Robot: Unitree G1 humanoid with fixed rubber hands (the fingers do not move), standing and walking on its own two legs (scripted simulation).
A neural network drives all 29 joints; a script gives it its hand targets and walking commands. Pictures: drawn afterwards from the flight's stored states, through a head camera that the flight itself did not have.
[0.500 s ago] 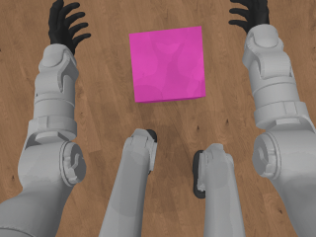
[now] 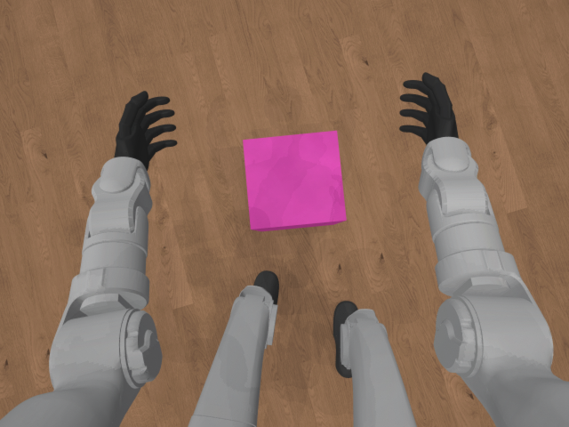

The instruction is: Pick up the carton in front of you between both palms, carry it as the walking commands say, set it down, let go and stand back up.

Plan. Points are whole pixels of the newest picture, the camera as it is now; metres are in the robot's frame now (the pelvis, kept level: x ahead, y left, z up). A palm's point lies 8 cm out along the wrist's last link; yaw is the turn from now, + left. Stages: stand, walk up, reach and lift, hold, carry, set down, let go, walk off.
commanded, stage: let go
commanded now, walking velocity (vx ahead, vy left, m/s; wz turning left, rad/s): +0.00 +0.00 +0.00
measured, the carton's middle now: (294, 187) +0.46 +0.07 -0.53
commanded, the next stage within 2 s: stand in 1.18 s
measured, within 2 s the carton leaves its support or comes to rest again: neither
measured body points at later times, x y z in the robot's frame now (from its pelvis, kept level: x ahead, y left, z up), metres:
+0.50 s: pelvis +0.06 +0.01 +0.10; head +0.19 +0.01 +0.53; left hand +0.27 +0.26 +0.01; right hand +0.34 -0.19 +0.00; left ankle +0.09 +0.11 -0.62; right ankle +0.03 -0.14 -0.62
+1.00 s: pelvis +0.08 -0.03 +0.12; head +0.10 -0.03 +0.57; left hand +0.25 +0.21 +0.04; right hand +0.27 -0.26 +0.05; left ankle +0.09 +0.11 -0.62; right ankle +0.04 -0.14 -0.62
